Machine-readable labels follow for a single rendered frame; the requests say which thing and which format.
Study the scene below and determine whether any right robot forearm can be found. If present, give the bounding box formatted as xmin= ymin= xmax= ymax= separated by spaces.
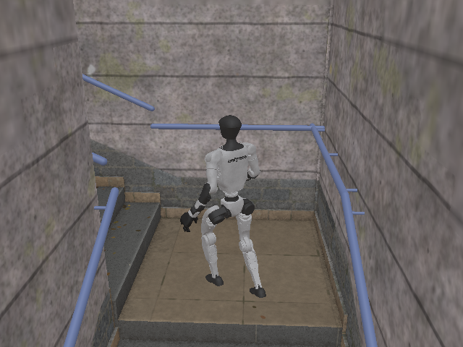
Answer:
xmin=246 ymin=172 xmax=257 ymax=181

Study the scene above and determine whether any robot left hand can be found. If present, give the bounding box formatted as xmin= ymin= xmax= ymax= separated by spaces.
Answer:
xmin=180 ymin=212 xmax=198 ymax=232

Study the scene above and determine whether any left robot forearm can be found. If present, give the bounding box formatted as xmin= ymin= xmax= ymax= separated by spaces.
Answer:
xmin=188 ymin=183 xmax=211 ymax=218

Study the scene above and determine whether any left robot shin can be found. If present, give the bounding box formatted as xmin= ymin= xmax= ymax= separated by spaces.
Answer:
xmin=201 ymin=235 xmax=218 ymax=278

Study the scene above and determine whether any left robot upper arm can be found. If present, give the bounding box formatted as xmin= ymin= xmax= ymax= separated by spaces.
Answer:
xmin=205 ymin=150 xmax=221 ymax=194

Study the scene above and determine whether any right robot upper arm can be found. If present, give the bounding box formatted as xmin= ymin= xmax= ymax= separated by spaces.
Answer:
xmin=242 ymin=142 xmax=260 ymax=177

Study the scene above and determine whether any robot head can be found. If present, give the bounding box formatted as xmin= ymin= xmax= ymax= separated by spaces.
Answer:
xmin=219 ymin=115 xmax=244 ymax=151

